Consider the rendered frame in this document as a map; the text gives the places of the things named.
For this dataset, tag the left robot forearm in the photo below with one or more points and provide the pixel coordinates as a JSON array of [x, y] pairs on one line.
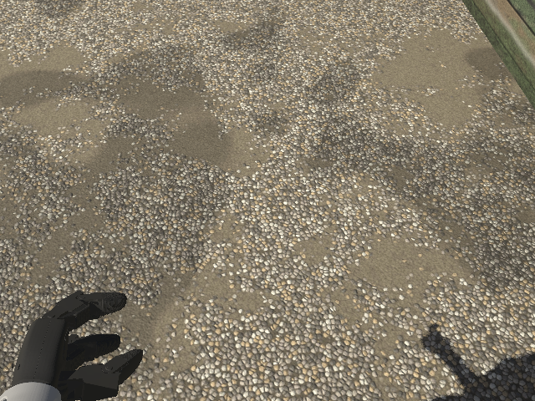
[[31, 391]]

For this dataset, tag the left robot hand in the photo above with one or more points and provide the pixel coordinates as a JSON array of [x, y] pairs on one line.
[[49, 355]]

